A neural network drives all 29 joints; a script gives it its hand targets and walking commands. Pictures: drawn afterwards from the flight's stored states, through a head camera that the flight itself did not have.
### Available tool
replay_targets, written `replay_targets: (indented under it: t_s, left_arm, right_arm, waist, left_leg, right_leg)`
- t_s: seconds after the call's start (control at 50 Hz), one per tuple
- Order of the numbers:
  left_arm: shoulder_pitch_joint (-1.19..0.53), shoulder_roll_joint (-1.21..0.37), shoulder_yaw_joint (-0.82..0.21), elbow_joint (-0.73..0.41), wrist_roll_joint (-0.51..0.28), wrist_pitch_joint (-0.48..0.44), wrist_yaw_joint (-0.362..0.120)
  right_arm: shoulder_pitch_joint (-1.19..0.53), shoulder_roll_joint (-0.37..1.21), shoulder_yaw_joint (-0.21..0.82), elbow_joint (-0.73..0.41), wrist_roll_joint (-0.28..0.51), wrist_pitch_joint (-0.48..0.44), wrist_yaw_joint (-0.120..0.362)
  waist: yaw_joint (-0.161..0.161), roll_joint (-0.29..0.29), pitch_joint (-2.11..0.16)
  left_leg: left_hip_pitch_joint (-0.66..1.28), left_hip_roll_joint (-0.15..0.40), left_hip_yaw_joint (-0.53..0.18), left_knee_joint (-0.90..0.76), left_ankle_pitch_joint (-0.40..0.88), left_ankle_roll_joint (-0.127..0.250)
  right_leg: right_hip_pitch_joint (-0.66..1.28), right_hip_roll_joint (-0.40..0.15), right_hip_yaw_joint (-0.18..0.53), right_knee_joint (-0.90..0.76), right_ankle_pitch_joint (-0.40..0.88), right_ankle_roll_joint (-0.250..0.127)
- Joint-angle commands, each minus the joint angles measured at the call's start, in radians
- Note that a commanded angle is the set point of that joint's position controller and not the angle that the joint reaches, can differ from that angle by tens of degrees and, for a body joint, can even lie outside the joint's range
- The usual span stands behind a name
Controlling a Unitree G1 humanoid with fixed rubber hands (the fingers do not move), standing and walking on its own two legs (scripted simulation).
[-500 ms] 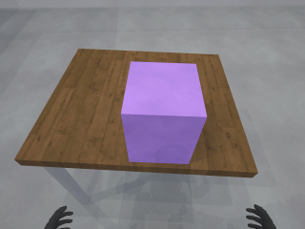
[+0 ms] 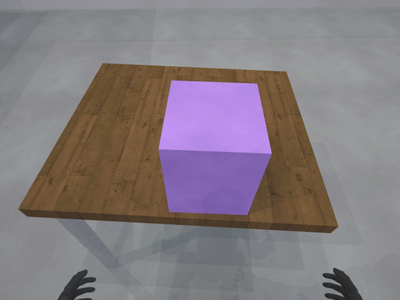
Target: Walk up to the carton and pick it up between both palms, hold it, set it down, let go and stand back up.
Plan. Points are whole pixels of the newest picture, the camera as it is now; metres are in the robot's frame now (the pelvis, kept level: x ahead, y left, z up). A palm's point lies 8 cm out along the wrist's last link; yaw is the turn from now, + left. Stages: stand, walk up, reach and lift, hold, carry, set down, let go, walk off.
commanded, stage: stand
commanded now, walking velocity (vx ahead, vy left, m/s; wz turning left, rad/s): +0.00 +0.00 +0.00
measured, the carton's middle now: (211, 150) +0.43 -0.02 +0.02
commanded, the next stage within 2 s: none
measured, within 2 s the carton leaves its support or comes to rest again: neither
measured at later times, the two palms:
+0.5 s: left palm out of the picture +0.11 +0.27 -0.11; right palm out of the picture +0.11 -0.30 -0.09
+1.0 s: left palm out of the picture +0.11 +0.27 -0.11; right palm out of the picture +0.11 -0.30 -0.09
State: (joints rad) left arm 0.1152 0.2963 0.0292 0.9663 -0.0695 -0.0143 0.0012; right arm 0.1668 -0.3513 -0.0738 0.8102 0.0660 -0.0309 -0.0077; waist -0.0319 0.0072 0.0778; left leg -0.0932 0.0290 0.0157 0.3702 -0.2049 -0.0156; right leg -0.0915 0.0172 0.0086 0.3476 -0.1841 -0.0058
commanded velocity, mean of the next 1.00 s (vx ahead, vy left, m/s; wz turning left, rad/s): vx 0.00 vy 0.00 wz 0.00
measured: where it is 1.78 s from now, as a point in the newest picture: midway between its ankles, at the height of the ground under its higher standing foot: outside the picture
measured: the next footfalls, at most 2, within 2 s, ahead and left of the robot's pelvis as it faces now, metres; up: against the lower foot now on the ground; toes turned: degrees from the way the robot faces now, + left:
none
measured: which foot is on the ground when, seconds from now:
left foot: down 0.00-1.00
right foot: down 0.00-1.00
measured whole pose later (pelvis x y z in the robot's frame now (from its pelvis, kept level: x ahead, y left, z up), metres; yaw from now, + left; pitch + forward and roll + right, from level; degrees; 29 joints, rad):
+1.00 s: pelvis +0.00 +0.00 +0.00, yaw +0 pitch -4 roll +0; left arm 0.12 0.30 0.03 0.97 -0.07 -0.01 0.00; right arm 0.17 -0.35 -0.07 0.82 0.07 -0.03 -0.01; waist -0.03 0.01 0.08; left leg -0.09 0.03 0.02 0.37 -0.20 -0.02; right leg -0.09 0.02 0.01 0.34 -0.18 -0.01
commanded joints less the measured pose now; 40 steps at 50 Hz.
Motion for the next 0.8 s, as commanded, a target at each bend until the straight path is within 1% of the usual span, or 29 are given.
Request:
replay_targets:
  t_s: [0.0,0.04,0.06,0.08,0.12,0.14,0.2,0.22,0.24,0.26,0.32,0.34,0.38,0.42,0.44,0.48,0.5,0.52,0.54,0.56,0.6,0.64,0.66,0.68,0.7,0.72,0.76,0.78]
  left_arm:
    - [-0.016,0.243,0.034,-0.051,0.081,-0.033,0.011]
    - [-0.025,0.24,0.035,-0.045,0.083,-0.031,0.009]
    - [-0.016,0.246,0.038,-0.045,0.084,-0.03,0.009]
    - [-0.02,0.245,0.037,-0.047,0.081,-0.032,0.008]
    - [-0.019,0.253,0.04,-0.046,0.082,-0.033,0.009]
    - [-0.024,0.251,0.04,-0.046,0.085,-0.03,0.009]
    - [-0.019,0.25,0.039,-0.041,0.084,-0.03,0.007]
    - [-0.022,0.248,0.037,-0.047,0.081,-0.032,0.009]
    - [-0.024,0.248,0.037,-0.045,0.082,-0.031,0.007]
    - [-0.022,0.247,0.037,-0.045,0.084,-0.031,0.008]
    - [-0.019,0.25,0.038,-0.046,0.083,-0.034,0.008]
    - [-0.026,0.249,0.04,-0.05,0.082,-0.033,0.008]
    - [-0.026,0.244,0.037,-0.049,0.083,-0.033,0.009]
    - [-0.014,0.245,0.037,-0.047,0.083,-0.031,0.009]
    - [-0.027,0.24,0.035,-0.048,0.081,-0.03,0.008]
    - [-0.022,0.237,0.033,-0.045,0.081,-0.033,0.009]
    - [-0.015,0.243,0.035,-0.043,0.079,-0.032,0.011]
    - [-0.021,0.248,0.036,-0.041,0.082,-0.031,0.012]
    - [-0.017,0.249,0.04,-0.045,0.082,-0.03,0.009]
    - [-0.022,0.242,0.036,-0.046,0.08,-0.029,0.009]
    - [-0.023,0.253,0.039,-0.042,0.081,-0.03,0.009]
    - [-0.024,0.253,0.04,-0.044,0.082,-0.031,0.01]
    - [-0.017,0.251,0.04,-0.044,0.082,-0.032,0.011]
    - [-0.022,0.245,0.038,-0.042,0.082,-0.031,0.01]
    - [-0.024,0.249,0.039,-0.045,0.083,-0.032,0.009]
    - [-0.011,0.246,0.039,-0.044,0.081,-0.031,0.009]
    - [-0.017,0.236,0.035,-0.045,0.082,-0.032,0.011]
    - [-0.026,0.239,0.035,-0.045,0.08,-0.032,0.009]
  right_arm:
    - [0.006,-0.184,-0.014,0.023,-0.073,-0.017,-0.009]
    - [0.008,-0.176,-0.014,0.021,-0.074,-0.017,-0.01]
    - [0.008,-0.188,-0.017,0.025,-0.075,-0.016,-0.012]
    - [0.011,-0.184,-0.015,0.022,-0.073,-0.017,-0.01]
    - [0.002,-0.188,-0.016,0.02,-0.078,-0.016,-0.01]
    - [0.005,-0.187,-0.017,0.022,-0.077,-0.015,-0.01]
    - [0.018,-0.178,-0.017,0.025,-0.076,-0.016,-0.009]
    - [0.009,-0.188,-0.017,0.022,-0.075,-0.016,-0.01]
    - [0.005,-0.183,-0.018,0.021,-0.077,-0.016,-0.012]
    - [0.003,-0.177,-0.016,0.019,-0.077,-0.017,-0.011]
    - [0.007,-0.181,-0.014,0.024,-0.076,-0.016,-0.01]
    - [0.0,-0.186,-0.017,0.021,-0.078,-0.017,-0.011]
    - [-0.001,-0.192,-0.019,0.022,-0.077,-0.018,-0.01]
    - [0.008,-0.186,-0.019,0.025,-0.077,-0.016,-0.01]
    - [0.009,-0.187,-0.02,0.028,-0.075,-0.015,-0.013]
    - [0.008,-0.185,-0.017,0.027,-0.075,-0.016,-0.011]
    - [-0.001,-0.19,-0.016,0.023,-0.078,-0.018,-0.01]
    - [-0.002,-0.182,-0.019,0.025,-0.076,-0.016,-0.01]
    - [0.01,-0.185,-0.017,0.025,-0.075,-0.016,-0.01]
    - [0.009,-0.188,-0.018,0.03,-0.076,-0.015,-0.01]
    - [0.01,-0.194,-0.021,0.028,-0.077,-0.016,-0.011]
    - [0.004,-0.183,-0.017,0.025,-0.077,-0.016,-0.01]
    - [0.002,-0.19,-0.02,0.026,-0.077,-0.017,-0.01]
    - [0.003,-0.19,-0.021,0.028,-0.076,-0.018,-0.01]
    - [0.009,-0.185,-0.019,0.03,-0.077,-0.018,-0.011]
    - [0.004,-0.196,-0.021,0.029,-0.078,-0.017,-0.011]
    - [0.009,-0.19,-0.019,0.029,-0.074,-0.017,-0.011]
    - [0.007,-0.19,-0.019,0.033,-0.076,-0.016,-0.012]
  waist:
    - [0.035,-0.006,-0.046]
    - [0.032,-0.002,-0.027]
    - [0.038,-0.016,-0.024]
    - [0.033,-0.019,-0.035]
    - [0.034,0.004,-0.035]
    - [0.032,-0.008,-0.034]
    - [0.03,-0.019,-0.026]
    - [0.035,-0.015,-0.025]
    - [0.032,-0.018,-0.036]
    - [0.032,-0.007,-0.031]
    - [0.033,-0.024,-0.039]
    - [0.036,-0.028,-0.037]
    - [0.036,-0.004,-0.027]
    - [0.036,-0.009,-0.03]
    - [0.028,-0.02,-0.036]
    - [0.032,-0.028,-0.034]
    - [0.038,0.002,-0.038]
    - [0.033,-0.008,-0.03]
    - [0.037,0.0,-0.037]
    - [0.033,-0.016,-0.036]
    - [0.033,-0.006,-0.035]
    - [0.031,-0.016,-0.03]
    - [0.035,-0.004,-0.031]
    - [0.031,-0.023,-0.024]
    - [0.033,-0.025,-0.024]
    - [0.04,-0.022,-0.043]
    - [0.032,-0.01,-0.043]
    - [0.032,-0.03,-0.028]
  left_leg:
    - [0.017,0.118,-0.093,-0.116,0.087,0.039]
    - [0.021,0.122,-0.096,-0.116,0.091,0.038]
    - [0.014,0.125,-0.097,-0.118,0.091,0.04]
    - [0.015,0.123,-0.098,-0.114,0.087,0.04]
    - [0.018,0.117,-0.094,-0.118,0.089,0.041]
    - [0.021,0.118,-0.094,-0.114,0.082,0.038]
    - [0.016,0.121,-0.093,-0.116,0.076,0.035]
    - [0.005,0.122,-0.095,-0.116,0.08,0.038]
    - [0.01,0.119,-0.093,-0.118,0.074,0.04]
    - [0.016,0.12,-0.093,-0.119,0.068,0.041]
    - [0.014,0.122,-0.1,-0.114,0.092,0.043]
    - [0.01,0.118,-0.096,-0.115,0.082,0.043]
    - [0.015,0.119,-0.094,-0.12,0.07,0.04]
    - [0.013,0.12,-0.096,-0.116,0.063,0.039]
    - [0.022,0.119,-0.094,-0.114,0.08,0.038]
    - [0.026,0.123,-0.1,-0.117,0.087,0.041]
    - [0.015,0.12,-0.096,-0.113,0.087,0.044]
    - [0.021,0.121,-0.096,-0.12,0.084,0.039]
    - [0.015,0.117,-0.092,-0.117,0.082,0.035]
    - [0.015,0.116,-0.093,-0.118,0.072,0.037]
    - [0.021,0.118,-0.093,-0.117,0.073,0.038]
    - [0.014,0.121,-0.095,-0.117,0.087,0.04]
    - [0.01,0.12,-0.093,-0.117,0.09,0.04]
    - [0.018,0.122,-0.097,-0.115,0.082,0.041]
    - [0.012,0.121,-0.098,-0.122,0.076,0.039]
    - [0.021,0.12,-0.092,-0.114,0.083,0.041]
    - [0.033,0.12,-0.093,-0.112,0.089,0.041]
    - [0.019,0.121,-0.096,-0.118,0.082,0.04]
  right_leg:
    - [-0.019,-0.143,0.113,-0.083,0.143,-0.008]
    - [-0.035,-0.144,0.117,-0.087,0.15,-0.013]
    - [-0.03,-0.145,0.115,-0.085,0.156,-0.011]
    - [-0.024,-0.142,0.115,-0.085,0.152,-0.009]
    - [-0.026,-0.143,0.117,-0.086,0.146,-0.011]
    - [-0.034,-0.141,0.115,-0.086,0.144,-0.012]
    - [-0.042,-0.142,0.116,-0.084,0.141,-0.011]
    - [-0.033,-0.144,0.117,-0.087,0.144,-0.01]
    - [-0.03,-0.142,0.111,-0.088,0.139,-0.006]
    - [-0.04,-0.142,0.118,-0.088,0.135,-0.011]
    - [-0.027,-0.142,0.117,-0.084,0.144,-0.01]
    - [-0.025,-0.14,0.114,-0.088,0.144,-0.008]
    - [-0.039,-0.143,0.115,-0.089,0.13,-0.011]
    - [-0.038,-0.141,0.115,-0.095,0.128,-0.011]
    - [-0.041,-0.141,0.118,-0.091,0.143,-0.01]
    - [-0.038,-0.141,0.114,-0.087,0.137,-0.011]
    - [-0.023,-0.142,0.115,-0.092,0.137,-0.008]
    - [-0.034,-0.144,0.118,-0.085,0.147,-0.009]
    - [-0.031,-0.14,0.115,-0.088,0.139,-0.009]
    - [-0.029,-0.139,0.113,-0.091,0.13,-0.008]
    - [-0.034,-0.14,0.118,-0.09,0.142,-0.008]
    - [-0.028,-0.142,0.115,-0.087,0.15,-0.008]
    - [-0.029,-0.143,0.115,-0.088,0.145,-0.009]
    - [-0.038,-0.141,0.117,-0.092,0.15,-0.01]
    - [-0.033,-0.143,0.116,-0.089,0.144,-0.01]
    - [-0.024,-0.14,0.111,-0.089,0.143,-0.008]
    - [-0.034,-0.142,0.116,-0.091,0.152,-0.009]
    - [-0.035,-0.142,0.114,-0.091,0.146,-0.007]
